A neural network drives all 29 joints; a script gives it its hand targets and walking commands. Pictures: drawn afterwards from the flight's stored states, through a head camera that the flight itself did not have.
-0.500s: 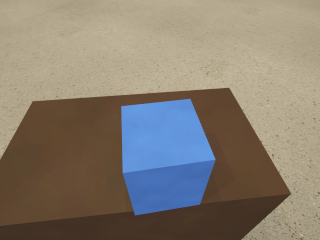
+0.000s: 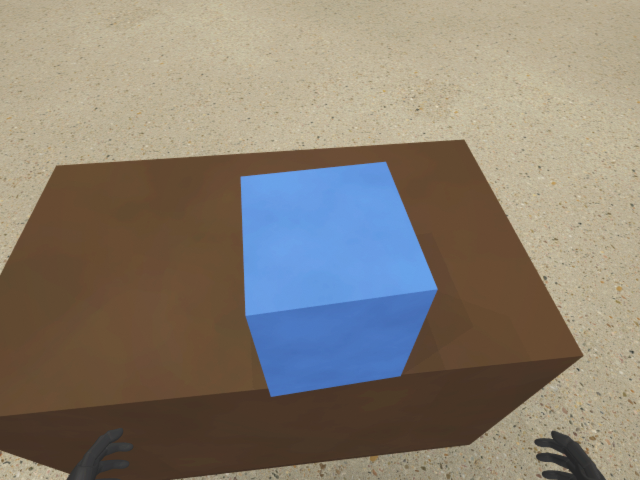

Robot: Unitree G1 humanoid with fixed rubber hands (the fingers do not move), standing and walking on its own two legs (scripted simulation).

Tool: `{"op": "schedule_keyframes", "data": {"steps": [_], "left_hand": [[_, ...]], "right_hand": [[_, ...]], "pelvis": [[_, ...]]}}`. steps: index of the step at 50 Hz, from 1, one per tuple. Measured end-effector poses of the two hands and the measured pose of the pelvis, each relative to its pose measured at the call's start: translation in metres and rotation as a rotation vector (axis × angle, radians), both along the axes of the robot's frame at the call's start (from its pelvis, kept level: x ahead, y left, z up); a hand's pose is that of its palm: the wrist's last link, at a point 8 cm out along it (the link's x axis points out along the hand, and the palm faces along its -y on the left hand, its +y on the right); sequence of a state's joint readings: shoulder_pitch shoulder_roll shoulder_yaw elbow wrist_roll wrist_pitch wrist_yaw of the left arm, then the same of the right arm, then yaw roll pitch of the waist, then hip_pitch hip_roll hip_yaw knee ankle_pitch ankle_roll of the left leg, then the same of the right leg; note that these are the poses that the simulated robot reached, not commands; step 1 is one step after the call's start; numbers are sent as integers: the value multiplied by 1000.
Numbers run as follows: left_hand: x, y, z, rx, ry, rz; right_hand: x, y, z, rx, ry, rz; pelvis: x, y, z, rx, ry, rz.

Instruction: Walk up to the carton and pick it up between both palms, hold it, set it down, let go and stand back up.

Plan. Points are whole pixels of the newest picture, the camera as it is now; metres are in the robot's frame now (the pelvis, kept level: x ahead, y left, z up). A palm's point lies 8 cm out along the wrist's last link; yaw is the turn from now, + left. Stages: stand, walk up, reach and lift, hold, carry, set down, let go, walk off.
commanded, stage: reach and lift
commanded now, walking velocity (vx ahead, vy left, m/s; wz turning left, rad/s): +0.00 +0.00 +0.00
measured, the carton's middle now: (326, 283) +0.39 +0.00 +0.00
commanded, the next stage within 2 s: none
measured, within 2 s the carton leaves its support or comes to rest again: neither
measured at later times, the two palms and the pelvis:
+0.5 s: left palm (114, 468) +0.17 +0.25 -0.03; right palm out of the picture +0.13 -0.29 -0.06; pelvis -0.02 -0.02 +0.01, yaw +0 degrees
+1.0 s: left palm (133, 442) +0.19 +0.22 -0.01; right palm (574, 465) +0.16 -0.26 -0.02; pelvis -0.01 -0.02 +0.02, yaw -1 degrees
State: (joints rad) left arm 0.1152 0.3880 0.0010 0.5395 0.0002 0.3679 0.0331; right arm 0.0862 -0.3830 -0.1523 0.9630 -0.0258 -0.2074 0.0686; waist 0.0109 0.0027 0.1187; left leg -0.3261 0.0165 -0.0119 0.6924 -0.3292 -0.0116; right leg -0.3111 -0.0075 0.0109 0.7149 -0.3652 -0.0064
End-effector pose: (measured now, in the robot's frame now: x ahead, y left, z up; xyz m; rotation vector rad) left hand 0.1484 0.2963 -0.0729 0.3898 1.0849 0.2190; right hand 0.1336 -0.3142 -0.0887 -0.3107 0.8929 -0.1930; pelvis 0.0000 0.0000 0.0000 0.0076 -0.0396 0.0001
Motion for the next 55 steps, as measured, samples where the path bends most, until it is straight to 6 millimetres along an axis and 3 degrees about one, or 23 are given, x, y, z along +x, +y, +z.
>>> {"op": "schedule_keyframes", "data": {"steps": [4, 12, 19, 26, 35, 55], "left_hand": [[22, -8, 12, -15, -82, -33], [28, -21, 24, -37, -147, -48], [26, -39, 35, -62, -231, -60], [20, -51, 41, -67, -295, -74], [17, -61, 50, -66, -363, -80], [49, -82, 64, -123, -594, -86]], "right_hand": [[16, 2, 10, -7, -69, 30], [21, 1, 25, -7, -141, 53], [8, 7, 29, 24, -172, 57], [-3, 26, 34, 83, -236, 72], [3, 40, 51, 109, -327, 108], [39, 56, 74, 140, -442, 125]], "pelvis": [[2, 0, 0, 0, 1, 0], [2, -4, 7, 5, -25, -1], [-7, -9, 12, 12, -46, -1], [-18, -17, 14, 23, -59, -2], [-26, -21, 15, 29, -67, -4], [-2, -17, 21, 25, -11, -9]]}}
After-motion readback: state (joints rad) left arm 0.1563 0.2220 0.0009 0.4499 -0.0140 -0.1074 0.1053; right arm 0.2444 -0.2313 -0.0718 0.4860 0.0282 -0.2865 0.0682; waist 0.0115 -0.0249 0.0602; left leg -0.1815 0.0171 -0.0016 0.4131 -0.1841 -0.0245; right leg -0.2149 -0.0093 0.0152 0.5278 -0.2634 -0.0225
